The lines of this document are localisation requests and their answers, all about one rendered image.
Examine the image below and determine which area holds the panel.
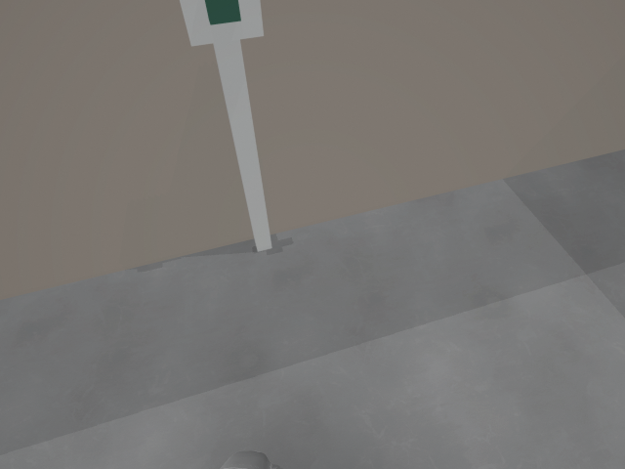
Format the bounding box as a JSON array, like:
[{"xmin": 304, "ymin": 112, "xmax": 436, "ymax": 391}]
[{"xmin": 180, "ymin": 0, "xmax": 272, "ymax": 252}]

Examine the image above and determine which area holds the button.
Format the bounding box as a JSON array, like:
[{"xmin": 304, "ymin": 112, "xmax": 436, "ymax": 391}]
[{"xmin": 205, "ymin": 0, "xmax": 241, "ymax": 25}]

